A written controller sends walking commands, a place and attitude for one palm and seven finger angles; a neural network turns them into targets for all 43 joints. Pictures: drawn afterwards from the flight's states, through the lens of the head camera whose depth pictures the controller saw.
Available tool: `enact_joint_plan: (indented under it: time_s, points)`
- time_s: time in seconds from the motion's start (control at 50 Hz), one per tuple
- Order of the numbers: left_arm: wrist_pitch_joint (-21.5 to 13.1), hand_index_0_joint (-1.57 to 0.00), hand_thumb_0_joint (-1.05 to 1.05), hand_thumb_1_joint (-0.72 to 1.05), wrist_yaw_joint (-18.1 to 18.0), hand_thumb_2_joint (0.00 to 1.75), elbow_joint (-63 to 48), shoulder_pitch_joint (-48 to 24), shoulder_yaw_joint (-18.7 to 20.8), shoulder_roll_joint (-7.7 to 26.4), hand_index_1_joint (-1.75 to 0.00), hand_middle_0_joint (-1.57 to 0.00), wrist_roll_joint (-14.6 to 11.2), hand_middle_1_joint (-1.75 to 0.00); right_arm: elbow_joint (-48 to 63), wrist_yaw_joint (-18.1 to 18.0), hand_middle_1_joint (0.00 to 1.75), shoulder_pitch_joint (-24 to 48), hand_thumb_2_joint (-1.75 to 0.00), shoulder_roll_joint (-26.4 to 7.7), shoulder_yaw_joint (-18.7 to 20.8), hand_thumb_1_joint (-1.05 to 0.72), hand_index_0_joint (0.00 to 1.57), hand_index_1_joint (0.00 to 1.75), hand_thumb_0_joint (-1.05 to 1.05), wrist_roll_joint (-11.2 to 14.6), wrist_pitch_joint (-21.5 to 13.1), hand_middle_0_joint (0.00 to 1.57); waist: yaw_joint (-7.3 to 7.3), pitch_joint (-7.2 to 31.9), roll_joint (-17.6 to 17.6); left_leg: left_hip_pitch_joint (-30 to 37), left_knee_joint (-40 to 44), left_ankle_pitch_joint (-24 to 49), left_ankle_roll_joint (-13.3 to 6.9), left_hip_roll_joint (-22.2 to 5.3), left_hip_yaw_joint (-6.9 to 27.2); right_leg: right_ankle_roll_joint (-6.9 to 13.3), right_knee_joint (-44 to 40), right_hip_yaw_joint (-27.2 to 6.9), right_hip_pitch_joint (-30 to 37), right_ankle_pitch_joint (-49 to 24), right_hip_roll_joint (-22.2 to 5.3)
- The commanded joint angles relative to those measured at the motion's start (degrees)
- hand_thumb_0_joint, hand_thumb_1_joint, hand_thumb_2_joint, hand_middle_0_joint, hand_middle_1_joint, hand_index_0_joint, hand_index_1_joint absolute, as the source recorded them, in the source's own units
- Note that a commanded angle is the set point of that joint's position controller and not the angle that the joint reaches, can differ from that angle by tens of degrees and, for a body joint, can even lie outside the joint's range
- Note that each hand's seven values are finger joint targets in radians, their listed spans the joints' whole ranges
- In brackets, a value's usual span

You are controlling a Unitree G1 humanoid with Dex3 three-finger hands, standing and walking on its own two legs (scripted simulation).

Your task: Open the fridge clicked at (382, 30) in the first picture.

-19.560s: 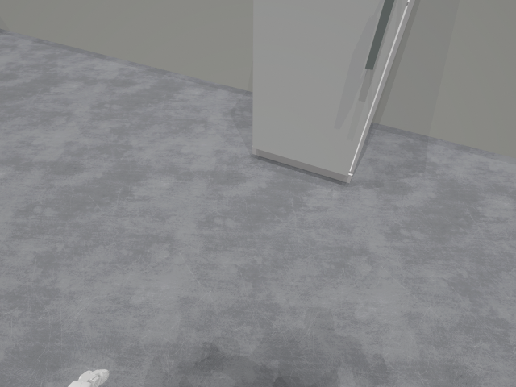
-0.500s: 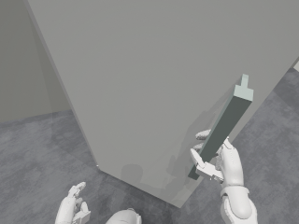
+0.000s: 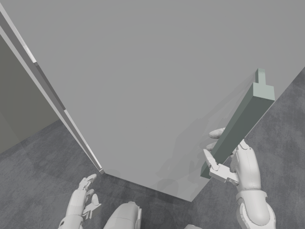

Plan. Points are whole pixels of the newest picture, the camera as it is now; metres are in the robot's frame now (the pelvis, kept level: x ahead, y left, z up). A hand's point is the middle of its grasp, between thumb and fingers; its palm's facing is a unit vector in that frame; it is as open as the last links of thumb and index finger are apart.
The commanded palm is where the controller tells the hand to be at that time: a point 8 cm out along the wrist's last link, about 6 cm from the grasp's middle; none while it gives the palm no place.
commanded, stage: walk backward, drawing the door open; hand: right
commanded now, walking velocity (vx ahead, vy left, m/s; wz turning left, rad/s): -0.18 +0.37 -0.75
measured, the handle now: (225, 137) +0.31 -0.12 +0.11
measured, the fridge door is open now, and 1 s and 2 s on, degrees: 60 71 74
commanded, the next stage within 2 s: stop walking and hold the door back in 0.16 s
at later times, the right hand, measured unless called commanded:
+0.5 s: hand (184, 212) +0.16 -0.04 +0.08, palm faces +0.46 +0.86 -0.24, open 6.7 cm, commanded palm +0.14 -0.10 +0.08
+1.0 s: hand (193, 196) +0.19 -0.06 +0.08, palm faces +0.54 +0.80 -0.26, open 6.3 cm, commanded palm +0.13 -0.11 +0.08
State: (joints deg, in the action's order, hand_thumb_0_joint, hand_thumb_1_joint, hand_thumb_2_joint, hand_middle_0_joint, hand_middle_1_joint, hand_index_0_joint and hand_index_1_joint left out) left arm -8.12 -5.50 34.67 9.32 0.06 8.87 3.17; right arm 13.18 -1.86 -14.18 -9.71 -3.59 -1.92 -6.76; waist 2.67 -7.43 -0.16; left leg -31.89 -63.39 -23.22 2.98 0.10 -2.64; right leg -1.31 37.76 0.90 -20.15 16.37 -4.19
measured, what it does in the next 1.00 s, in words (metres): steps to the left, turning right: left foot, then right foot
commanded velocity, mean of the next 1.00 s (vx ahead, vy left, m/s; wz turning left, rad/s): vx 0.10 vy -0.07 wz -0.18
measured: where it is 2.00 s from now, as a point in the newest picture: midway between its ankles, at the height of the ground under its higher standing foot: outside the picture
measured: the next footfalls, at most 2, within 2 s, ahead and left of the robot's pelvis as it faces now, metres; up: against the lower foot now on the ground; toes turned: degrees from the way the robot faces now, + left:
left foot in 0.16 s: +0.04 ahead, +0.23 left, +0.00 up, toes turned -6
right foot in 0.68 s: -0.15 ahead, +0.13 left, +0.00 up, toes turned -25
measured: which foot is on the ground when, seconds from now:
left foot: up 0.00-0.14, down 0.16-0.66, up 0.68-0.88, down 0.90-1.00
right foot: down 0.00-0.18, up 0.20-0.66, down 0.68-0.90, up 0.92-1.00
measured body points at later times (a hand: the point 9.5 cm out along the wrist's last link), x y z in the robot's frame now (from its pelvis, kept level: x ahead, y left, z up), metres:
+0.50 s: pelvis -0.06 +0.21 +0.02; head -0.03 +0.22 +0.47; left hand +0.20 +0.37 -0.08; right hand +0.13 -0.08 +0.09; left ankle +0.00 +0.24 -0.72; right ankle -0.15 +0.13 -0.66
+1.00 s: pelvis -0.13 +0.28 +0.00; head -0.08 +0.30 +0.45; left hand +0.00 +0.52 -0.15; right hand +0.15 -0.10 +0.10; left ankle -0.05 +0.38 -0.72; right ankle -0.18 +0.16 -0.66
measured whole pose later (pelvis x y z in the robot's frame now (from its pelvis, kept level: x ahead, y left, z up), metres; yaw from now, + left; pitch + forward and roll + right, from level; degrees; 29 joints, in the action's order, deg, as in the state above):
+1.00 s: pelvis -0.13 +0.28 +0.00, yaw -21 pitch -2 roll -1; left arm -2.4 -6.3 47.3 17.5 0.7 15.6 -1.6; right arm -48.7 -2.8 31.9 -18.6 14.4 1.2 -10.9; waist 3.3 -8.0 -3.9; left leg -17.8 -37.1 -17.0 0.1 -2.8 -2.4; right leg -0.4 62.0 -0.8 -25.7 26.6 -0.3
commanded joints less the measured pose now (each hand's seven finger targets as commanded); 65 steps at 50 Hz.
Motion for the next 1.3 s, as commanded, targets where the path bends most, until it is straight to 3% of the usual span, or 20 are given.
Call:
enact_joint_plan:
  time_s: [0.0,0.1,0.14,0.18,0.24,0.32,0.46,0.6,0.62,0.64,0.66,0.72,0.82,0.84,0.88,0.94,1.0,1.16,1.2,1.28]
  points:
    - [-1.98,-0.2,0.0,0.9,0.93,0.9,-6.8,-2.45,3.15,9.94,-0.3,-0.2,-0.71,-0.3,15.45,-0.31,1.4,3.77,-0.9,-0.51,1.53,-0.9,0.45,1.4,0.0,-0.39,-3.47,0.45,-2.4,11.89,-11.99,6.9,6.28,4.99,0.51,-2.32,5.22,7.42,-21.58,-15.78,2.38,0.58,-14.88]
    - [-1.95,-0.2,0.0,0.9,0.79,0.9,-7.34,-2.92,3.15,7.8,-0.3,-0.2,-2.55,-0.3,15.05,-1.75,1.4,5.33,-0.9,-3.21,5.05,-0.9,0.45,1.4,0.0,0.53,-2.76,0.45,-2.27,15.98,-14.96,27.98,38.66,2.89,-0.1,3.51,-5.62,2.06,-17.54,-6.11,-4.4,13.68,-4.15]
    - [-1.56,-0.2,0.0,0.9,0.72,0.9,-6.85,-1.36,2.28,3.89,-0.3,-0.2,-3.01,-0.3,19.05,-2.11,1.4,7.47,-0.9,-7.93,7.71,-0.9,0.45,1.4,0.0,1.02,-2.69,0.45,-0.79,15.68,1.41,20.23,48.12,5.7,-4.35,-5.48,0.49,-1.49,2.27,3.25,-0.94,9.88,3.9]
    - [-2.38,-0.2,0.0,0.9,-0.37,0.9,-5.82,-3.0,3.79,4.28,-0.3,-0.2,-2.5,-0.3,12.47,-2.32,1.4,1.77,-0.9,-10.52,12.02,-0.9,0.45,1.4,0.0,0.78,-1.73,0.45,-4.36,17.53,22.43,17.26,48.09,13.16,-13.97,-19.85,16.53,-1.36,37.03,1.94,-11.48,20.49,6.58]
    - [-2.95,-0.2,0.0,0.9,-1.03,0.9,-5.09,-5.21,2.08,2.88,-0.3,-0.2,-1.64,-0.3,12.91,-1.42,1.4,4.73,-0.9,-8.85,11.1,-0.9,0.45,1.4,0.0,0.91,-3.94,0.45,-3.47,12.91,9.5,24.93,39.43,33.25,-16.44,-17.23,3.23,-2.23,36.88,2.74,-15.44,18.04,1.91]
    - [-1.37,-0.2,0.0,0.9,-2.41,0.9,-5.33,-4.38,0.59,5.91,-0.3,-0.2,-1.87,-0.3,0.93,-5.18,1.4,15.95,-0.9,-9.1,11.24,-0.9,0.45,1.4,0.0,2.4,-2.09,0.45,-3.06,16.74,8.44,27.86,39.76,45.64,-11.86,-20.15,7.03,-0.84,27.46,2.3,-9.65,13.69,4.08]
    - [2.65,-0.2,0.0,0.9,-1.13,0.9,-6.15,-2.55,0.34,9.76,-0.3,-0.2,-3.16,-0.3,-11.57,-7.78,1.4,35.92,-0.9,-13.35,13.52,-0.9,0.45,1.4,0.0,2.99,-4.33,0.45,-4.56,20.08,8.69,34.46,50.9,20.9,-4.64,-21.18,14.74,1.57,8.93,1.16,-5.32,10.51,6.25]
    - [5.13,-0.2,0.0,0.9,0.73,0.9,-3.1,1.01,0.94,10.47,-0.3,-0.2,-4.03,-0.3,-26.31,-6.93,1.4,53.8,-0.9,-17.79,14.19,-0.9,0.45,1.4,0.0,3.4,-6.15,0.45,-0.97,21.36,7.79,22.24,54.86,-5.51,4.55,-11.72,4.54,5.4,-18.87,9.54,17.87,12.72,9.25]
    - [4.95,-0.2,0.0,0.9,0.61,0.9,-2.49,2.53,1.04,11.6,-0.3,-0.2,-3.98,-0.3,-27.63,-6.29,1.4,57.71,-0.9,-18.05,13.16,-0.9,0.45,1.4,0.0,4.2,-6.8,0.45,1.04,20.02,-0.05,14.22,45.13,-5.63,5.63,-6.9,-0.4,7.91,-26.45,4.62,25.19,12.49,4.68]
    - [4.59,-0.2,0.0,0.9,0.67,0.9,-3.53,1.11,0.83,12.66,-0.3,-0.2,-3.15,-0.3,-30.76,-5.7,1.4,60.37,-0.9,-16.24,12.77,-0.9,0.45,1.4,0.0,4.11,-7.19,0.45,0.52,16.94,-18.16,6.59,22.84,-2.97,6.32,1.25,-7.82,13.29,-32.68,-10.19,22.69,17.61,-8.1]
    - [3.61,-0.2,0.0,0.9,0.98,0.9,-4.9,-3.61,1.48,12.05,-0.3,-0.2,-2.31,-0.3,-35.48,-6.25,1.4,62.87,-0.9,-17.64,15.71,-0.9,0.45,1.4,0.0,4.42,-5.75,0.45,-2.49,16.04,-25.8,6.58,-9.42,-8.57,-0.74,-0.51,2.42,19.18,-26.51,-23.1,9.25,12.38,-20.22]
    - [4.29,-0.2,0.0,0.9,0.67,0.9,-2.92,0.88,3.65,13.24,-0.3,-0.2,-4.28,-0.3,-40.4,-4.17,1.4,62.72,-0.9,-26.27,22.15,-0.9,0.45,1.4,0.0,2.09,-6.72,0.45,-4.37,15.46,-4.55,-3.97,-5.56,-2.96,-2.15,-3.36,5.3,16.58,-23.13,-15.91,11.45,16.86,-14.77]
    - [2.3,-0.2,0.0,0.9,-2.01,0.9,-1.35,3.81,1.79,13.69,-0.3,-0.2,-4.69,-0.3,-45.78,-2.01,1.4,72.43,-0.9,-19.24,14.14,-0.9,0.45,1.4,0.0,2.98,-5.81,0.45,-3.62,16.48,-7.41,24.76,31.51,3.48,-0.77,0.5,-6.72,8.88,-12.37,-2.07,4.0,9.41,-5.48]
    - [1.73,-0.2,0.0,0.9,-1.95,0.9,-0.84,2.82,1.75,13.22,-0.3,-0.2,-4.81,-0.3,-46.48,-2.08,1.4,71.75,-0.9,-20.3,14.67,-0.9,0.45,1.4,0.0,2.94,-6.2,0.45,-3.89,17.7,-5.32,31.39,36.61,1.63,-2.04,-2.17,-1.51,7.03,-5.01,-0.22,-0.13,8.13,-3.84]
    - [1.69,-0.2,0.0,0.9,-2.27,0.9,-0.39,3.1,3.29,12.65,-0.3,-0.2,-4.58,-0.3,-48.26,-3.09,1.4,68.4,-0.9,-30.58,22.27,-0.9,0.45,1.4,0.0,2.1,-6.65,0.45,-5.0,19.06,16.1,39.79,48.07,8.47,-13.56,-26.24,36.6,1.36,24.38,1.48,-19.38,18.51,4.39]
    - [1.31,-0.2,0.0,0.9,-0.96,0.9,3.34,3.43,3.32,13.52,-0.3,-0.2,-4.58,-0.3,-50.91,-3.02,1.4,69.88,-0.9,-32.29,24.62,-0.9,0.45,1.4,0.0,2.73,-6.44,0.45,-3.37,16.39,14.95,32.69,45.96,3.59,-12.07,-23.72,28.99,0.3,31.77,-6.75,-19.42,10.4,1.43]
    - [1.02,-0.2,0.0,0.9,-0.84,0.9,4.79,4.69,2.54,13.9,-0.3,-0.2,-4.37,-0.3,-55.38,-2.6,1.4,68.32,-0.9,-34.92,28.25,-0.9,0.45,1.4,0.0,2.43,-8.93,0.45,-2.58,17.85,10.41,29.23,42.72,20.26,-9.8,-18.62,13.39,-0.41,26.35,-2.05,-13.16,4.94,1.33]
    - [0.47,-0.2,0.0,0.9,-0.35,0.9,-0.24,4.75,3.28,13.48,-0.3,-0.2,-3.74,-0.3,-44.24,-3.2,1.4,59.1,-0.9,-29.38,26.43,-0.9,0.45,1.4,0.0,2.79,-9.66,0.45,-2.31,20.32,10.36,24.74,39.91,20.38,-8.0,-13.46,6.52,-0.54,-5.18,5.86,6.31,-5.59,3.31]
    - [0.85,-0.2,0.0,0.9,-0.25,0.9,-1.65,4.29,4.17,14.27,-0.3,-0.2,-3.7,-0.3,-37.68,-2.99,1.4,54.28,-0.9,-26.8,25.53,-0.9,0.45,1.4,0.0,2.94,-10.1,0.45,-1.99,21.04,3.35,22.68,35.05,19.88,-5.83,-10.35,5.38,0.05,-12.94,3.56,12.89,-11.85,0.78]
    - [0.48,-0.2,0.0,0.9,1.36,0.9,-4.27,1.84,3.27,12.71,-0.3,-0.2,-2.79,-0.3,-23.48,-1.81,1.4,48.92,-0.9,-21.83,21.83,-0.9,0.45,1.4,0.0,2.36,-10.9,0.45,-2.37,23.02,-20.41,7.14,13.93,-6.8,-1.66,-0.29,-0.15,10.11,-15.62,-15.02,21.02,-37.58,-15.1]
